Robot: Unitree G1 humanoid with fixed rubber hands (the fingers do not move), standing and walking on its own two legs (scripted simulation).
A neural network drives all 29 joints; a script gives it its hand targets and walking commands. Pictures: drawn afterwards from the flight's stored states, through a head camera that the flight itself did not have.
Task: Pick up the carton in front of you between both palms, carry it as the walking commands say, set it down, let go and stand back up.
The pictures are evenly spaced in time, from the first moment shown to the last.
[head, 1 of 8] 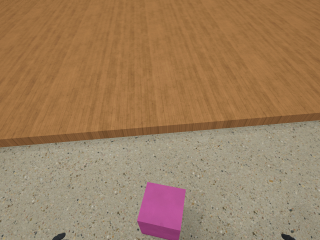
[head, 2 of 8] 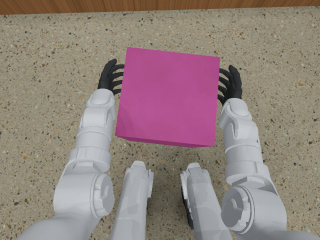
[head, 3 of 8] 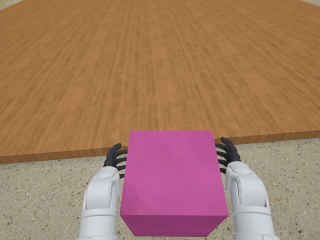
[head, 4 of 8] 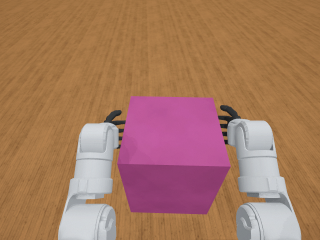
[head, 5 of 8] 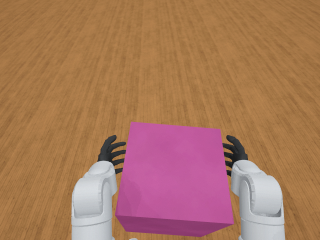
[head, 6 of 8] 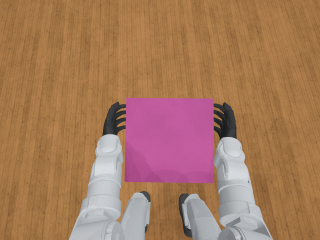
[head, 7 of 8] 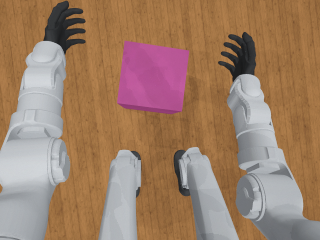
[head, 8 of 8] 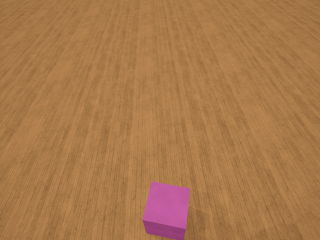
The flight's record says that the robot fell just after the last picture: no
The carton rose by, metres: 0.85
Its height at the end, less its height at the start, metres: +0.10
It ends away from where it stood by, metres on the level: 2.69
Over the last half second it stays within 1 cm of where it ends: yes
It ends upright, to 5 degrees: yes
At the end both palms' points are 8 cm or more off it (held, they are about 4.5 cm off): yes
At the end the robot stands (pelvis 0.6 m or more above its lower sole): yes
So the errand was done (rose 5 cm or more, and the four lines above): yes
